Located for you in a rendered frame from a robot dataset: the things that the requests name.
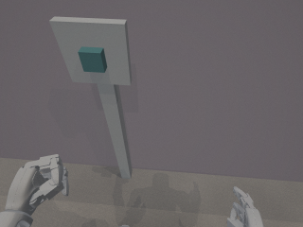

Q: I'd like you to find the button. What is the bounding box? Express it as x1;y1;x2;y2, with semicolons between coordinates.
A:
78;46;107;73

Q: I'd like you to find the panel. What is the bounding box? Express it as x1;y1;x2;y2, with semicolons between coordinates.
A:
49;16;133;180

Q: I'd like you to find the robot left hand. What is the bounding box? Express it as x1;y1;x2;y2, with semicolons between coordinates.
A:
5;154;69;216

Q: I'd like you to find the robot right hand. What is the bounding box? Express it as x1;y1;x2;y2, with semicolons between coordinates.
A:
227;186;265;227

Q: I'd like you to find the robot left forearm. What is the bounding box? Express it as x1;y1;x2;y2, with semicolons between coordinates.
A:
0;210;33;227

